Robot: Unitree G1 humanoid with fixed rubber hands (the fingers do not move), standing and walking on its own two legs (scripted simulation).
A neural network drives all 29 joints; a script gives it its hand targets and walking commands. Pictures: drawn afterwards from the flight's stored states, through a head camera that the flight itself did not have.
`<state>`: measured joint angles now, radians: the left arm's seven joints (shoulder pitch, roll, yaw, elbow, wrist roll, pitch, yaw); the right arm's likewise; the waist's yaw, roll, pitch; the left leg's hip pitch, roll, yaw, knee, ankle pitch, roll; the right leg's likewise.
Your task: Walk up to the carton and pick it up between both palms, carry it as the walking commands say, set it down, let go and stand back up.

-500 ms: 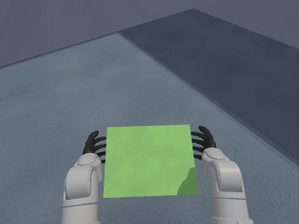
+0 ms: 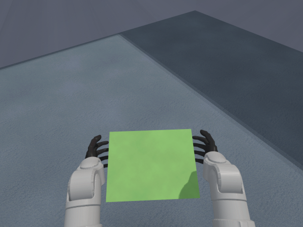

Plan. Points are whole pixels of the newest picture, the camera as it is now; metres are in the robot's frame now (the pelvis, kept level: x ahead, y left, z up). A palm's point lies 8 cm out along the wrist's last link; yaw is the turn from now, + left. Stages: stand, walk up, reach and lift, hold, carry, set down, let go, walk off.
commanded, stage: carry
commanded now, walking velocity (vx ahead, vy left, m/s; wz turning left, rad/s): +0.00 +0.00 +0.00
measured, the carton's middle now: (151, 166) +0.30 +0.01 -0.04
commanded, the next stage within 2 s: none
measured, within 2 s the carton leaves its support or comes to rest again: neither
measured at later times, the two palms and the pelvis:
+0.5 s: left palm (88, 163) +0.27 +0.17 +0.04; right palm (206, 157) +0.27 -0.14 +0.04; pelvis +0.00 +0.01 +0.00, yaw +0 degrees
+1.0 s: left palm (117, 157) +0.27 +0.09 +0.07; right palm (240, 174) +0.22 -0.21 +0.05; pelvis -0.01 -0.02 -0.02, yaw -10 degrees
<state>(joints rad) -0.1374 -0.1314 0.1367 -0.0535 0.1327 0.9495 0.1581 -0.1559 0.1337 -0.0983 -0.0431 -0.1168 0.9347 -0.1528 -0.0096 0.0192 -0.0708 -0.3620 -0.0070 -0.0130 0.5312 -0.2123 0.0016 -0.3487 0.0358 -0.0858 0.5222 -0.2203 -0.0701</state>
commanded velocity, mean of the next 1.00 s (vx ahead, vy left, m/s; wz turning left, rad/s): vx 0.00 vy -0.08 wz -0.25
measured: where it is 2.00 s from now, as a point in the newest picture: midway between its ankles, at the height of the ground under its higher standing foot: outside the picture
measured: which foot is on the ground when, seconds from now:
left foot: down 0.00-0.98, up 1.00-1.00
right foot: down 0.00-1.00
